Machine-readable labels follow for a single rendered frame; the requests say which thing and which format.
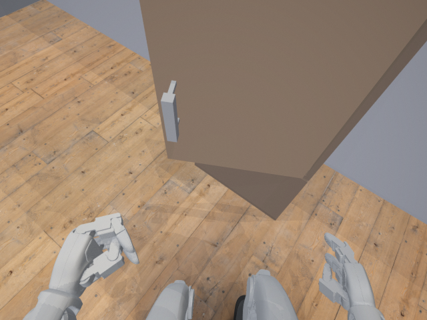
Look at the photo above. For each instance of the right robot shin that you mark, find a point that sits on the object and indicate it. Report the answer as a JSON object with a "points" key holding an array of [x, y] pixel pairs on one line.
{"points": [[251, 315]]}

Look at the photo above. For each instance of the robot right forearm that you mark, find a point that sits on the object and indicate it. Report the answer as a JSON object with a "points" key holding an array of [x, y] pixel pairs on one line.
{"points": [[364, 312]]}

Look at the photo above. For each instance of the robot left thigh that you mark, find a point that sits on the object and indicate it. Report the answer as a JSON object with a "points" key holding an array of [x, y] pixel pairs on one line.
{"points": [[174, 303]]}

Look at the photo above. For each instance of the cupboard door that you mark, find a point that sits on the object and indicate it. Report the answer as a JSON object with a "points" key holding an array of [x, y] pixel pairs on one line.
{"points": [[265, 85]]}

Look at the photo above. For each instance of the robot left forearm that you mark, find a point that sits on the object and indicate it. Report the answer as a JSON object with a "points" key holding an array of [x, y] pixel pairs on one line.
{"points": [[55, 305]]}

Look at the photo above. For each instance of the handle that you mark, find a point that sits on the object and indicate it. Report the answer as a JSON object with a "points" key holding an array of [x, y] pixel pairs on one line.
{"points": [[169, 109]]}

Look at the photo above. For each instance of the robot left hand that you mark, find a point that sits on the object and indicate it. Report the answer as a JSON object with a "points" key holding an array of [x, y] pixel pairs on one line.
{"points": [[71, 272]]}

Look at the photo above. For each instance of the robot right hand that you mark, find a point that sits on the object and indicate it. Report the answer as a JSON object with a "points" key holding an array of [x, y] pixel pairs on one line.
{"points": [[353, 286]]}

